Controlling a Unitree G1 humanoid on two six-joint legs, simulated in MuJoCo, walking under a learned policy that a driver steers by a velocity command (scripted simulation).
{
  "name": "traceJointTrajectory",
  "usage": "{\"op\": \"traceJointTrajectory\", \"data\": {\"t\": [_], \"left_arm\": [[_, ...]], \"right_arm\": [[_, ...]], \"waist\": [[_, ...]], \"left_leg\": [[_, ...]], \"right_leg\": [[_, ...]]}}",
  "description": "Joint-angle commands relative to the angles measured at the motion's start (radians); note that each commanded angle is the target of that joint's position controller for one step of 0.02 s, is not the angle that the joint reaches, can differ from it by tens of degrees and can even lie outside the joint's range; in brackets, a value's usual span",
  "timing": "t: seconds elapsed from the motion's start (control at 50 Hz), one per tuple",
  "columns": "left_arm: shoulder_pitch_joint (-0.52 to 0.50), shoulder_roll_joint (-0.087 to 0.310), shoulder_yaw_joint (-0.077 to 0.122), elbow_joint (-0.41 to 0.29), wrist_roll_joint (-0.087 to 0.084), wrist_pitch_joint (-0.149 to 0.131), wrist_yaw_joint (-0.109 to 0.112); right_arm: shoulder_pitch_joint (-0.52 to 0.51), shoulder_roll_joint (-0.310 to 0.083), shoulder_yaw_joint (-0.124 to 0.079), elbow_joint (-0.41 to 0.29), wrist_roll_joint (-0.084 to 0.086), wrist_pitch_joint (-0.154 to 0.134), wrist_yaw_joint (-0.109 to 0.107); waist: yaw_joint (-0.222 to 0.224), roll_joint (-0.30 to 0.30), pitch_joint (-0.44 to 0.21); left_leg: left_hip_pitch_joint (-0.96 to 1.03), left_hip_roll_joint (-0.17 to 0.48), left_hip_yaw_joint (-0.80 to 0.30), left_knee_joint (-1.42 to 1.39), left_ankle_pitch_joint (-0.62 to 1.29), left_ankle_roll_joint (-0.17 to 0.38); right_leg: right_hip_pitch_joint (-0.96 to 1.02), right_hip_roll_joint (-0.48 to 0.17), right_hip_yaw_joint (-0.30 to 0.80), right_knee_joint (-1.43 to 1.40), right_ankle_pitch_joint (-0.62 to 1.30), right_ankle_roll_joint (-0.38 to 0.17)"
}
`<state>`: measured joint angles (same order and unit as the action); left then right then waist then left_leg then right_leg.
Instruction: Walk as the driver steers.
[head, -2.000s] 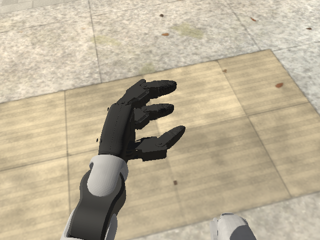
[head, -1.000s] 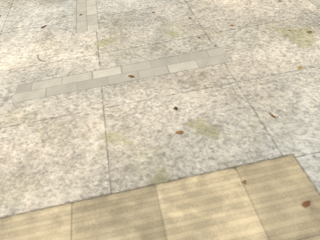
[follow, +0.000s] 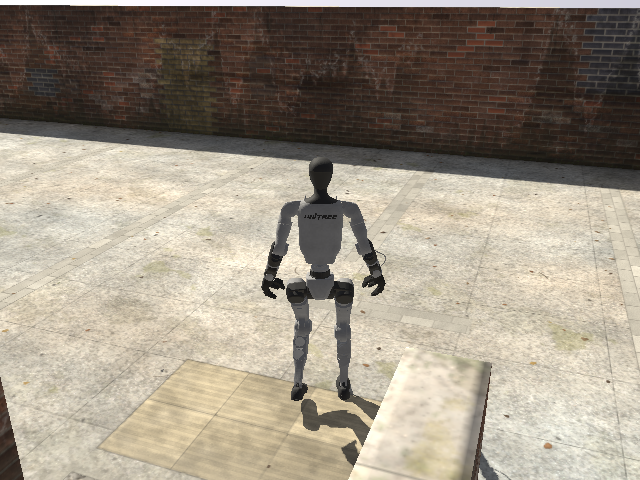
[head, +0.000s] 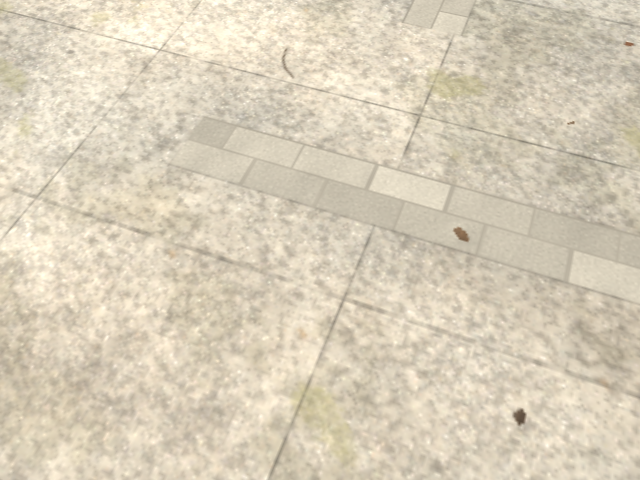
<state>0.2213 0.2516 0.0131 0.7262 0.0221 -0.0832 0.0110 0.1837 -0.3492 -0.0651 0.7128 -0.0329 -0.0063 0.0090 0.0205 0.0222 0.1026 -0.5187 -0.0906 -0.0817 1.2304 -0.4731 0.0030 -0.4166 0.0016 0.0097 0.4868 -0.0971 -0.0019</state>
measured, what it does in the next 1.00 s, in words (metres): steps on the spot, turning right: left foot, then right foot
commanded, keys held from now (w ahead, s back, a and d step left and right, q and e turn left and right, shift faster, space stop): e+shift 0.54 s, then q+shift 0.46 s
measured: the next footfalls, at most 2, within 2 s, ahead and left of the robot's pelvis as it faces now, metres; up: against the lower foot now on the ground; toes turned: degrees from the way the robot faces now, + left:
left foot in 0.18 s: +0.18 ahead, +0.09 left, +0.00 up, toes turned -10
right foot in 0.56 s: +0.06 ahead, -0.12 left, +0.00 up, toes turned -29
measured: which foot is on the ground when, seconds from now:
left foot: up 0.00-0.16, down 0.18-0.56, up 0.58-1.00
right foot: down 0.00-0.18, up 0.20-0.54, down 0.56-1.00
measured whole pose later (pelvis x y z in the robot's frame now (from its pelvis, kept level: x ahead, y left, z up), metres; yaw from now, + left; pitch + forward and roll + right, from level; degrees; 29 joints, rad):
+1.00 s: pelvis +0.06 -0.03 +0.00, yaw -16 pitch -1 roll -1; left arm 0.16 0.23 0.02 0.67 0.03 0.04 0.03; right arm 0.30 -0.26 -0.07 0.72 -0.01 0.09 0.04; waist -0.04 -0.01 0.07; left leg -0.36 0.03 0.07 0.84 -0.44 -0.01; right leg -0.19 -0.03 -0.25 0.51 -0.30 -0.06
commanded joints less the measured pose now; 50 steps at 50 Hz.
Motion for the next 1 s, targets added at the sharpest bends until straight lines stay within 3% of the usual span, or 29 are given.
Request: {"op": "traceJointTrajectory", "data": {"t": [0.02,0.06,0.1,0.14,0.16,0.18,0.2,0.22,0.24,0.26,0.28,0.32,0.36,0.44,0.48,0.52,0.54,0.56,0.58,0.6,0.62,0.64,0.66,0.68,0.7,0.76,0.88,1.0], "left_arm": [[0.044,0.120,0.029,-0.009,0.007,-0.002,-0.009],[0.020,0.157,0.049,-0.015,0.008,0.017,-0.020],[0.019,0.180,0.067,-0.024,0.001,0.044,-0.029],[0.008,0.193,0.081,-0.041,-0.012,0.075,-0.031],[0.021,0.179,0.082,-0.047,-0.016,0.087,-0.028],[0.053,0.142,0.076,-0.058,-0.020,0.091,-0.028],[0.150,0.049,0.061,-0.066,-0.015,0.093,-0.025],[0.161,0.112,0.071,-0.077,0.001,0.104,-0.011],[0.136,0.165,0.089,-0.072,0.016,0.114,-0.009],[0.143,0.165,0.097,-0.056,0.012,0.122,-0.014],[0.175,0.156,0.099,-0.035,0.010,0.133,-0.018],[0.188,0.147,0.103,-0.029,0.001,0.149,-0.028],[0.130,0.125,0.096,-0.060,-0.010,0.157,-0.039],[0.021,0.085,0.075,-0.125,-0.015,0.166,-0.069],[-0.007,0.098,0.075,-0.150,-0.020,0.165,-0.073],[-0.016,0.111,0.080,-0.167,-0.023,0.162,-0.074],[0.013,0.110,0.082,-0.161,-0.020,0.156,-0.070],[0.059,0.134,0.086,-0.142,-0.004,0.143,-0.059],[0.087,0.244,0.103,-0.154,0.005,0.126,-0.044],[0.121,0.328,0.126,-0.170,-0.004,0.122,-0.033],[0.141,0.230,0.097,-0.155,-0.006,0.123,-0.025],[0.064,0.161,0.064,-0.152,-0.001,0.123,-0.014],[-0.031,0.108,0.043,-0.158,0.001,0.122,-0.005],[-0.076,0.078,0.028,-0.160,-0.006,0.115,0.007],[-0.086,0.062,0.018,-0.158,-0.002,0.110,0.013],[-0.045,0.132,0.041,-0.139,-0.004,0.113,0.027],[-0.033,0.110,0.042,-0.124,0.007,0.117,0.036],[-0.044,0.136,0.058,-0.103,0.008,0.106,0.019]], "right_arm": [[0.157,0.048,0.034,-0.049,-0.017,0.015,0.005],[0.128,0.048,0.047,-0.062,0.005,0.020,-0.002],[0.084,0.018,0.047,-0.081,0.017,0.027,-0.011],[0.069,0.008,0.047,-0.094,0.010,0.025,-0.021],[0.073,0.000,0.044,-0.099,-0.002,0.018,-0.027],[0.091,-0.046,0.033,-0.110,-0.016,0.011,-0.038],[0.077,-0.102,0.029,-0.138,-0.016,0.008,-0.047],[0.038,-0.148,0.008,-0.155,-0.005,0.023,-0.059],[0.013,-0.081,0.021,-0.153,0.005,0.023,-0.064],[-0.050,-0.024,0.036,-0.153,0.009,0.018,-0.064],[-0.095,0.000,0.041,-0.162,0.008,0.014,-0.062],[-0.109,0.018,0.040,-0.166,0.008,0.005,-0.066],[-0.074,0.019,0.033,-0.152,0.005,-0.001,-0.065],[-0.022,-0.018,0.007,-0.131,-0.003,-0.003,-0.057],[0.004,-0.052,-0.011,-0.120,-0.006,-0.001,-0.045],[0.022,-0.078,-0.025,-0.109,0.003,0.002,-0.033],[0.020,-0.084,-0.030,-0.105,0.014,0.006,-0.027],[0.086,-0.073,-0.031,-0.080,0.016,0.013,-0.022],[0.138,0.004,-0.011,-0.098,0.005,0.026,-0.012],[0.022,0.027,0.007,-0.155,0.001,0.048,-0.028],[-0.024,-0.001,0.002,-0.138,0.008,0.059,-0.031],[-0.006,0.020,0.008,-0.112,0.029,0.062,-0.025],[0.040,0.017,0.008,-0.070,0.037,0.059,-0.018],[0.088,0.003,0.003,-0.032,0.026,0.062,-0.012],[0.129,-0.009,-0.001,0.001,0.024,0.066,-0.005],[0.125,-0.040,-0.019,0.003,0.030,0.069,0.008],[0.081,-0.009,-0.019,-0.039,0.020,0.082,0.021],[0.073,0.014,-0.017,-0.098,0.033,0.077,0.037]], "waist": [[-0.081,-0.132,-0.249],[-0.085,-0.180,-0.255],[-0.085,-0.178,-0.241],[-0.100,-0.140,-0.202],[-0.103,-0.114,-0.173],[-0.100,-0.016,-0.165],[-0.038,0.202,-0.200],[-0.047,0.255,-0.198],[-0.034,0.180,-0.139],[0.008,0.153,-0.089],[0.035,0.134,-0.090],[0.049,0.114,-0.121],[0.031,0.098,-0.139],[-0.016,0.139,-0.152],[-0.035,0.163,-0.169],[-0.034,0.163,-0.174],[-0.006,0.130,-0.178],[0.002,0.019,-0.180],[-0.014,-0.279,-0.177],[0.057,-0.371,-0.166],[0.073,-0.207,-0.184],[0.024,-0.183,-0.158],[-0.027,-0.154,-0.149],[-0.044,-0.172,-0.146],[-0.046,-0.165,-0.151],[-0.023,-0.128,-0.116],[0.002,-0.124,-0.072],[-0.008,-0.146,-0.118]], "left_leg": [[0.078,0.052,0.043,-0.239,0.053,-0.015],[0.193,0.043,0.057,-0.371,0.157,-0.011],[0.259,0.036,0.052,-0.446,0.222,-0.009],[0.358,0.031,0.055,-0.581,0.288,0.000],[0.416,0.048,0.038,-0.661,0.298,0.012],[0.447,0.182,-0.076,-0.778,0.201,0.045],[0.463,0.461,-0.306,-0.889,0.230,0.084],[0.331,0.559,-0.418,-0.994,0.159,0.190],[0.271,0.494,-0.375,-1.003,0.132,0.219],[0.235,0.426,-0.269,-1.003,0.186,0.208],[0.236,0.379,-0.170,-0.992,0.309,0.200],[0.268,0.349,-0.036,-0.953,0.538,0.209],[0.327,0.358,0.023,-0.928,0.597,0.206],[0.358,0.388,0.102,-0.892,0.534,0.181],[0.357,0.408,0.133,-0.856,0.544,0.165],[0.362,0.425,0.160,-0.791,0.540,0.134],[0.325,0.413,0.203,-0.715,0.497,0.091],[0.216,0.362,0.243,-0.589,0.403,0.031],[-0.028,0.245,0.316,-0.322,-0.048,-0.043],[-0.148,0.135,0.202,-0.193,-0.185,-0.057],[-0.108,0.169,0.117,-0.123,-0.124,-0.045],[-0.055,0.168,0.090,-0.142,-0.049,-0.032],[0.002,0.173,0.076,-0.188,0.036,-0.029],[0.057,0.153,0.088,-0.205,0.090,-0.029],[0.110,0.120,0.067,-0.217,0.107,-0.032],[0.046,0.090,0.069,-0.200,0.091,-0.026],[-0.001,0.130,0.108,-0.269,0.054,-0.034],[0.128,0.127,0.174,-0.437,0.014,0.010]], "right_leg": [[0.162,-0.184,0.227,-0.120,0.806,-0.217],[0.077,-0.136,0.200,-0.130,0.715,-0.198],[0.022,-0.120,0.234,-0.129,0.489,-0.175],[-0.068,-0.093,0.286,-0.092,0.195,-0.139],[-0.130,-0.062,0.313,-0.053,0.034,-0.106],[-0.186,-0.013,0.293,0.048,-0.191,-0.063],[-0.190,0.094,0.137,0.310,-0.511,-0.023],[-0.230,0.116,0.021,0.488,-0.529,-0.013],[-0.206,0.052,0.044,0.574,-0.465,-0.008],[-0.198,0.038,0.035,0.624,-0.401,0.003],[-0.176,0.030,0.017,0.678,-0.359,0.024],[-0.155,0.017,-0.009,0.749,-0.312,0.046],[-0.165,-0.003,-0.013,0.697,-0.285,0.053],[-0.067,-0.039,-0.037,0.427,-0.302,0.035],[0.018,-0.016,-0.087,0.314,-0.340,0.014],[0.081,0.002,-0.119,0.190,-0.313,-0.006],[0.160,0.021,-0.128,0.072,-0.231,-0.020],[0.291,0.023,-0.041,-0.080,-0.131,-0.035],[0.424,-0.259,0.326,-0.175,0.104,-0.088],[0.338,-0.421,0.460,-0.148,0.468,-0.242],[0.349,-0.375,0.337,-0.127,0.526,-0.261],[0.292,-0.318,0.236,-0.137,0.478,-0.236],[0.274,-0.253,0.149,-0.156,0.412,-0.191],[0.262,-0.221,0.082,-0.165,0.425,-0.172],[0.254,-0.211,0.029,-0.170,0.430,-0.162],[0.328,-0.256,0.016,-0.165,0.366,-0.170],[0.351,-0.313,-0.003,-0.175,0.176,-0.212],[0.318,-0.345,-0.079,-0.089,0.286,-0.193]]}}
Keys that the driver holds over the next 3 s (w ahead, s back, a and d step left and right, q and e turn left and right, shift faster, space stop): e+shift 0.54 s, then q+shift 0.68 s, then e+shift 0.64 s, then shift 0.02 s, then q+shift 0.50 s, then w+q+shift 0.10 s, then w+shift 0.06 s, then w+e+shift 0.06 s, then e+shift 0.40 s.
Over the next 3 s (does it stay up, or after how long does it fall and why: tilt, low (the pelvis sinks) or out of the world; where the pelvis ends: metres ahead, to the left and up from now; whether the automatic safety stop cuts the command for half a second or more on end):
stays up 0.28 -0.03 0.01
